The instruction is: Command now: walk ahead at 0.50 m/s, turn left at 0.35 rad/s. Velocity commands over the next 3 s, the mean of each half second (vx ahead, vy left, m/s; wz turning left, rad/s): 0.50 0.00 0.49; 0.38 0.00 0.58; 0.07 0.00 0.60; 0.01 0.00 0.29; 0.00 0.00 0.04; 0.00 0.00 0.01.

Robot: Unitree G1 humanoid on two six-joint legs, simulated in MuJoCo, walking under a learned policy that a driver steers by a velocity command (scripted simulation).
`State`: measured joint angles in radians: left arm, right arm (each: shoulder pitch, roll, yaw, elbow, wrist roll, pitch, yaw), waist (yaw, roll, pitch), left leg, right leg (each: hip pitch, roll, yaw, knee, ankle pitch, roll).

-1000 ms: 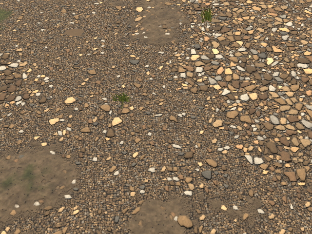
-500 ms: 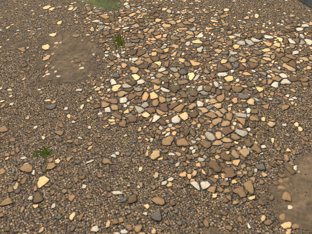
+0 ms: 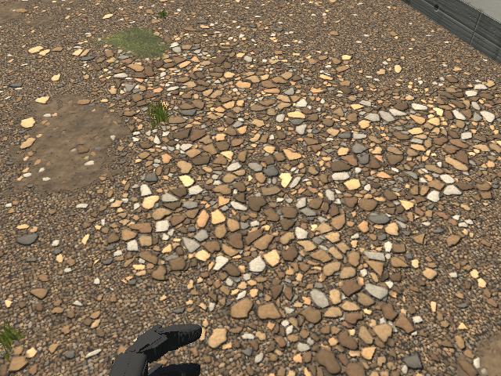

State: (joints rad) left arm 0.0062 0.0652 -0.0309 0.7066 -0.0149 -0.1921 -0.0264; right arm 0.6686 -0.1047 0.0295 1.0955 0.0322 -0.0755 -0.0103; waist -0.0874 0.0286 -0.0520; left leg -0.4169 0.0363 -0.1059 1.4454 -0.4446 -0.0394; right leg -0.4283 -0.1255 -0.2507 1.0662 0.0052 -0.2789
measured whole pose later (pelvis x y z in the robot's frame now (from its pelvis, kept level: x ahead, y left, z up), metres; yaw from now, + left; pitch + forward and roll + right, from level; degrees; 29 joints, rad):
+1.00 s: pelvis +0.53 +0.04 -0.10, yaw +35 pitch +4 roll -3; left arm 0.25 0.27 0.09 0.86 -0.02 -0.04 0.03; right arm 0.07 -0.26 -0.07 0.68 0.01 -0.01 0.03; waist 0.06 0.03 0.02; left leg -0.61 0.06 -0.02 0.65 -0.10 0.02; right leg -0.13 -0.03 -0.16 0.36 -0.28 0.03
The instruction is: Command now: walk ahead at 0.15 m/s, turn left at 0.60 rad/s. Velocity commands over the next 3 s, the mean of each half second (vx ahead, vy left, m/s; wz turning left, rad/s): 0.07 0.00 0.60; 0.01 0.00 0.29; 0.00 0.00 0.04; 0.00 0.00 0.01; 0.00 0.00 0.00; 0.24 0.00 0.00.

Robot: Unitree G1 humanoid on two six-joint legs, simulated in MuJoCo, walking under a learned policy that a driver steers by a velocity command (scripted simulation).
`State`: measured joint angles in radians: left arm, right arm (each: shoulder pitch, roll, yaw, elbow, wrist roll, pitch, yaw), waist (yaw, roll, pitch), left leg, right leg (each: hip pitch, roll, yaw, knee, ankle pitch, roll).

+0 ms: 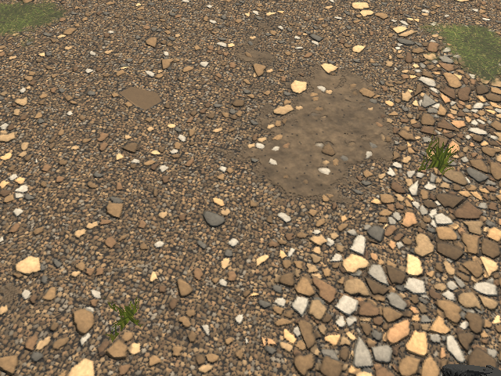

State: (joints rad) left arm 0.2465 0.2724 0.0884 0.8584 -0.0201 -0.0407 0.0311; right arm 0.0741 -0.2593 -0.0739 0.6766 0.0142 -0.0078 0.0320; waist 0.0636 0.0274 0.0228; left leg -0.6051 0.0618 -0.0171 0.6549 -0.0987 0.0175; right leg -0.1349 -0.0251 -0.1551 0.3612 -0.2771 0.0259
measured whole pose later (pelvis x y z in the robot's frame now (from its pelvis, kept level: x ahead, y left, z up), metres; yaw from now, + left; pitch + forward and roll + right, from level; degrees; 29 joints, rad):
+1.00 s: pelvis +0.09 +0.01 +0.00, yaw +25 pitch +0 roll +0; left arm 0.20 0.25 0.03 0.78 0.02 0.00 0.01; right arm 0.17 -0.21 -0.04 0.66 -0.02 0.03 -0.01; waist 0.04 -0.03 0.02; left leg -0.23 -0.02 -0.04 0.52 -0.29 0.00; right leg -0.26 -0.06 -0.03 0.53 -0.27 0.04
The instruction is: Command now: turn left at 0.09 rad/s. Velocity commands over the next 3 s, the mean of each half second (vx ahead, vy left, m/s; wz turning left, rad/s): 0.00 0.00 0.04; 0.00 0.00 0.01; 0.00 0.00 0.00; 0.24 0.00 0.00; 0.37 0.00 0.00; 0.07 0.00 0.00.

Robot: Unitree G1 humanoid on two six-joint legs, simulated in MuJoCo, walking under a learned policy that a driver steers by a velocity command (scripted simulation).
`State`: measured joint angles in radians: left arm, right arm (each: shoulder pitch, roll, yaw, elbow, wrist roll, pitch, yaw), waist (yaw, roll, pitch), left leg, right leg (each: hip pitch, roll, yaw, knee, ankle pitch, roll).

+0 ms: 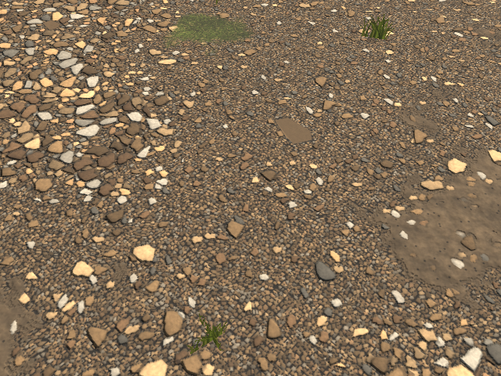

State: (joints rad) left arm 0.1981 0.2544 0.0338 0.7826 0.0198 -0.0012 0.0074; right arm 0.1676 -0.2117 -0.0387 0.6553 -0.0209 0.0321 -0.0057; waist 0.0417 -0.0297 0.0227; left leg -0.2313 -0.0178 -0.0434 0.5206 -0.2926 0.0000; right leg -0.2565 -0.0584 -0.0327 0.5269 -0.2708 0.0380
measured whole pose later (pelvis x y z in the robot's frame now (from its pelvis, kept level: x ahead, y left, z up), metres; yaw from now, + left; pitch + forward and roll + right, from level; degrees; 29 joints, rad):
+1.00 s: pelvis +0.01 -0.01 +0.00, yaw +0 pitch -2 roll +0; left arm 0.23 0.21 0.03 1.04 0.00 0.01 0.05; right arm 0.23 -0.20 -0.04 0.99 0.00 0.01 -0.04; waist 0.02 0.00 0.04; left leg -0.18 0.00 -0.05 0.52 -0.31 -0.01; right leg -0.21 -0.05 -0.04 0.52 -0.29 0.02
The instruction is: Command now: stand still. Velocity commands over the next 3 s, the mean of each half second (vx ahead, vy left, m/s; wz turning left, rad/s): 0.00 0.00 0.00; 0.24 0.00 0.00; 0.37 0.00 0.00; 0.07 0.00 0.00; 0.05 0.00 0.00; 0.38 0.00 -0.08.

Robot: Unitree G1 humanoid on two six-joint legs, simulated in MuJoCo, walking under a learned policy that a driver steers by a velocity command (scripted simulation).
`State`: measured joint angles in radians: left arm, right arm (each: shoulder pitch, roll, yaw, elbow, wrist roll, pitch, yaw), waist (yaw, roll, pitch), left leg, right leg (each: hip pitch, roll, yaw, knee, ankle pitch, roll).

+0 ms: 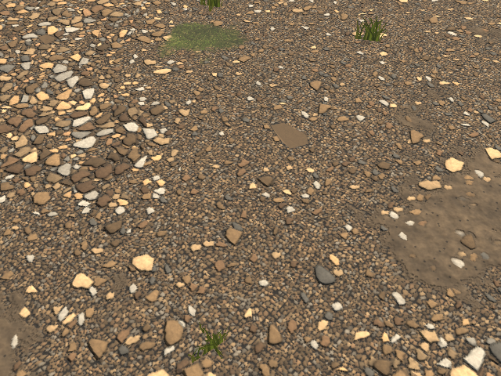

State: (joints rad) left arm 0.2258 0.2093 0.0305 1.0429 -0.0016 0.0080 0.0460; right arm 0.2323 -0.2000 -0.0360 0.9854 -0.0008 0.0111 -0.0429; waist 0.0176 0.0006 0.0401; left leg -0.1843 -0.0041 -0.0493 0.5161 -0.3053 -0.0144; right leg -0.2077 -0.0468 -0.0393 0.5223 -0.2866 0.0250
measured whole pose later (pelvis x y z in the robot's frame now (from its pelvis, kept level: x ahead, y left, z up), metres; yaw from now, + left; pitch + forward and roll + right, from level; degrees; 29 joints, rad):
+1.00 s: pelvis +0.10 +0.02 +0.01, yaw +0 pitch +2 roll +0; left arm 0.20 0.25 0.05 0.96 -0.03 -0.11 -0.02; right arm 0.52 -0.16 -0.01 1.11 0.00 -0.09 0.00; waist -0.05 -0.03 -0.02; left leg -0.01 -0.02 0.02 0.29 -0.32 0.03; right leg -0.62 -0.07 -0.03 1.12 -0.25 -0.06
